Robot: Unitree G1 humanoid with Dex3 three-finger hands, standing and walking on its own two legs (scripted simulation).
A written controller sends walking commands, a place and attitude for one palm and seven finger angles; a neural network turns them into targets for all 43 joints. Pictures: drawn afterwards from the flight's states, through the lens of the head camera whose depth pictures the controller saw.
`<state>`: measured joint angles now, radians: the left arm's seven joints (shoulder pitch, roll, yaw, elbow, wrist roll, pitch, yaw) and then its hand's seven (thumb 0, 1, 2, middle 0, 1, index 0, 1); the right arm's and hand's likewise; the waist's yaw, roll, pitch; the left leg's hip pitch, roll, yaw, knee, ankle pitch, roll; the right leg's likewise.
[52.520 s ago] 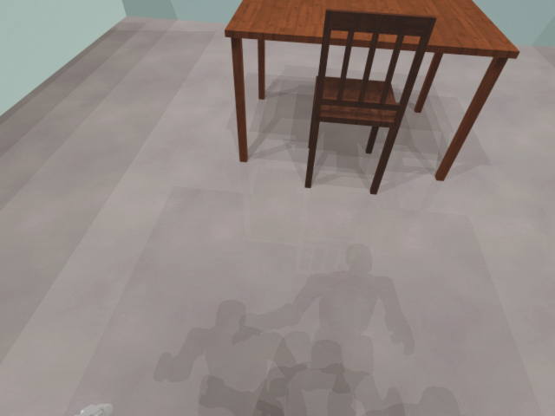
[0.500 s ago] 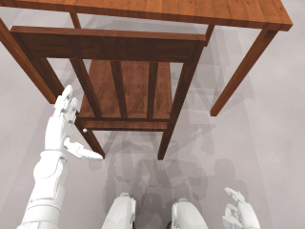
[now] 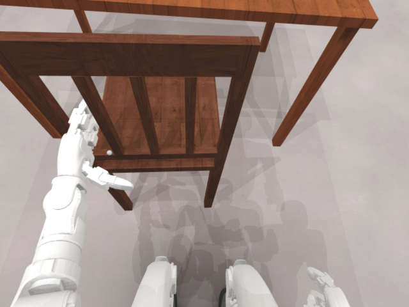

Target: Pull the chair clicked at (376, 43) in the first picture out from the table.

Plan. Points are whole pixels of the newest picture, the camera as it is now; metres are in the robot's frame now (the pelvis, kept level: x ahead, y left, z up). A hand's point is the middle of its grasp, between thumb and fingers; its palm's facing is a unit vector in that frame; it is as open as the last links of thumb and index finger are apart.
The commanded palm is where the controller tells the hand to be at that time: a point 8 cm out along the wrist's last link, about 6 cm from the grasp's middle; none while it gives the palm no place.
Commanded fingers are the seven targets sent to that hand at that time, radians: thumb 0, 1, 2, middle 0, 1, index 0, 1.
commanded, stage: push the fingers through the gap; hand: left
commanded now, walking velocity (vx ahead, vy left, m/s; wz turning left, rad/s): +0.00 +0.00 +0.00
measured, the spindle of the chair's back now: (147, 120) +0.48 +0.13 +0.01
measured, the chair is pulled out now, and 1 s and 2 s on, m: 0.18 0.18 0.18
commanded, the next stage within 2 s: hook a spindle and tug to test in 0.88 s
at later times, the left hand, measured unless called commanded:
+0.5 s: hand (111, 130) +0.44 +0.19 +0.03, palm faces +0.06 -1.00 -0.04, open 16.9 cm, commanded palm +0.42 +0.24 +0.03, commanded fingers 0.00 -0.50 0.30 -0.06 -0.08 -0.06 -0.08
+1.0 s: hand (111, 129) +0.45 +0.20 +0.02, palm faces +0.05 -1.00 -0.04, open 16.9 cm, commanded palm +0.42 +0.23 +0.03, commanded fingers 0.00 -0.50 0.30 -0.10 -0.19 -0.10 -0.19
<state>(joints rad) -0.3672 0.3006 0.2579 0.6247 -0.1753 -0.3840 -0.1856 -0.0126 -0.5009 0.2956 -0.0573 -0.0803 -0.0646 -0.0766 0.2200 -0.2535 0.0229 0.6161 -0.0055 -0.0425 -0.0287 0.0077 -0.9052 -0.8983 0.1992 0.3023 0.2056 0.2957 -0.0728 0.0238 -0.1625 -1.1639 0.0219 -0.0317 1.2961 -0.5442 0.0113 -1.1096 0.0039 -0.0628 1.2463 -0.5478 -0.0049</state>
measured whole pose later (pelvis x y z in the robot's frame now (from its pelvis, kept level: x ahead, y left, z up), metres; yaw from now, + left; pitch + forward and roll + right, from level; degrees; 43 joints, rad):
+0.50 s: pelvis +0.00 +0.00 +0.00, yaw -1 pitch +25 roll -3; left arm -0.55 0.34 0.31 0.80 -0.13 -0.45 -0.15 -0.01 -0.50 0.30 -0.06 -0.08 -0.06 -0.08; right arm 0.25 -0.25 0.02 0.64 -0.02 -0.01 -0.01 0.01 -0.91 -0.90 0.20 0.30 0.21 0.30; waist -0.10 0.03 -0.16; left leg -1.20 0.02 -0.02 1.31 -0.55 0.02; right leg -1.15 0.01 -0.05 1.25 -0.55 0.00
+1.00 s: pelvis +0.01 +0.01 +0.00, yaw -1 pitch +26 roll -4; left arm -0.55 0.35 0.31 0.82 -0.13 -0.45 -0.16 -0.01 -0.50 0.30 -0.06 -0.08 -0.06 -0.08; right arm 0.26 -0.25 0.02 0.62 -0.02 0.03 0.01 0.00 -0.91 -0.90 0.20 0.30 0.21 0.30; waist -0.11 0.03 -0.16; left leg -1.20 0.03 -0.03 1.30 -0.55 0.02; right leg -1.14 0.01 -0.06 1.23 -0.54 0.01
